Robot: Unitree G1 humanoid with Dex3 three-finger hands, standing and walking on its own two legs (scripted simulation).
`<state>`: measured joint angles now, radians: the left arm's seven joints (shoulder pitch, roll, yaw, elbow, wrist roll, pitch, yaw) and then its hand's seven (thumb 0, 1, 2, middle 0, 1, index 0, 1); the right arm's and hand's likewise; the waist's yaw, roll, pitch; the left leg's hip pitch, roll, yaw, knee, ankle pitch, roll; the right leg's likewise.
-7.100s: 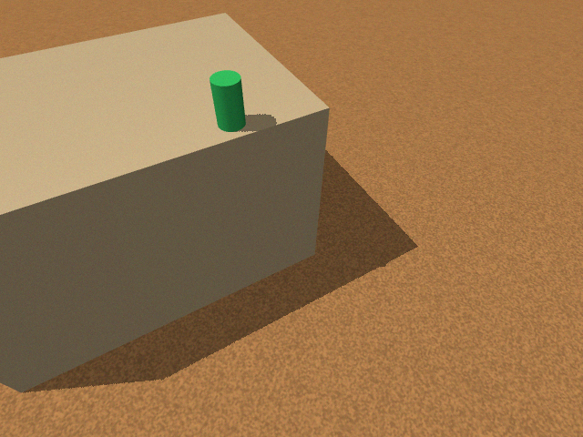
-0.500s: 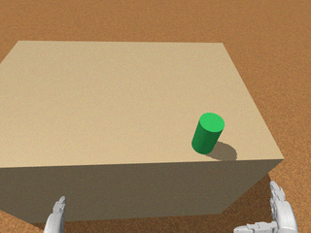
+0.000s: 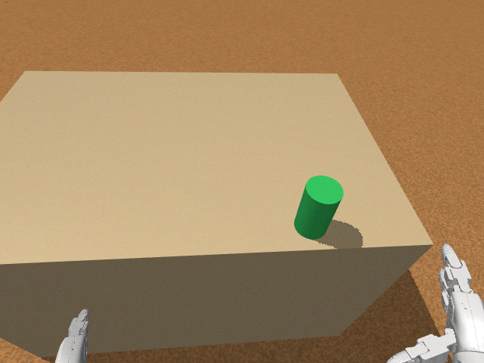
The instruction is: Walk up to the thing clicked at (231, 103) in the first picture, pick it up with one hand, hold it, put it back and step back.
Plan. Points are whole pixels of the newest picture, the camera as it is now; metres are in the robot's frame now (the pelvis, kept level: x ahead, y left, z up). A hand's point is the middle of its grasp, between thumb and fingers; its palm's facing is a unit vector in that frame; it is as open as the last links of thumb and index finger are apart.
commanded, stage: rise first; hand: right
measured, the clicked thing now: (316, 208) +0.41 -0.16 -0.02
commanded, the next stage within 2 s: go down in 0.56 s
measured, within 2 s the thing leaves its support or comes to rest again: neither
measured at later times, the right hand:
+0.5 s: hand (433, 312) +0.17 -0.25 +0.07, palm faces +0.29 +0.88 -0.38, open 17.5 cm
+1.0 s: hand (440, 285) +0.20 -0.26 +0.09, palm faces +0.30 +0.90 -0.31, open 17.7 cm
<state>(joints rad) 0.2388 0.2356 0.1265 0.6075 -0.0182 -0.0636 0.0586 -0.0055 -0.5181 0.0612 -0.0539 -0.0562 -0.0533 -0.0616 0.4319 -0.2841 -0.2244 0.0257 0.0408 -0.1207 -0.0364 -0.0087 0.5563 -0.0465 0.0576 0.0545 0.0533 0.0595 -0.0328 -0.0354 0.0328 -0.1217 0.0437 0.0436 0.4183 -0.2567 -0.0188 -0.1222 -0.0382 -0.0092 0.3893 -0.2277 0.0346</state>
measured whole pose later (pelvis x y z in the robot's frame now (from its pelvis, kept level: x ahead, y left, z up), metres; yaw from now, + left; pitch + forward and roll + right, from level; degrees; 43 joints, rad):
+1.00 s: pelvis -0.01 +0.00 +0.00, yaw -1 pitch -2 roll +0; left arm 0.18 0.22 0.13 0.71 0.00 -0.11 0.07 -0.01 -0.52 0.04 -0.05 -0.05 -0.06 -0.05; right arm 0.32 -0.29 -0.35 0.01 0.11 -0.29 0.10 -0.01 0.60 -0.06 0.03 0.06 0.05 0.06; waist -0.02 -0.03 0.02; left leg -0.16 0.05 0.05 0.46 -0.26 -0.02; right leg -0.17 -0.04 0.00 0.44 -0.23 0.03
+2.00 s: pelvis -0.01 -0.01 -0.01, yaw +0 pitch +5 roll +1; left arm 0.21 0.26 -0.01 0.71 -0.02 -0.19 0.19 -0.01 -0.51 0.04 -0.05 -0.06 -0.07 -0.05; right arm -0.35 -0.61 -0.55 0.75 0.30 -0.13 0.58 -0.01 0.54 -0.06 0.05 0.05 0.05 0.06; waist 0.02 0.00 -0.05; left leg -0.34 0.04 0.05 0.53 -0.28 -0.02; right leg -0.37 -0.05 0.00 0.56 -0.28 0.03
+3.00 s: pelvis -0.01 -0.02 -0.02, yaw +1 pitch +9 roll +2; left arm 0.23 0.25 -0.04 0.62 -0.02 -0.20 0.17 -0.01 -0.52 0.05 -0.05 -0.05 -0.06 -0.05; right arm -0.51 -0.73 -0.58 0.94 0.26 -0.14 0.60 -0.01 0.59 -0.06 0.04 0.05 0.04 0.05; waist 0.07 0.01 -0.08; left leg -0.46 0.03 0.04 0.60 -0.30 -0.03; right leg -0.50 -0.06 0.00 0.68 -0.34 0.02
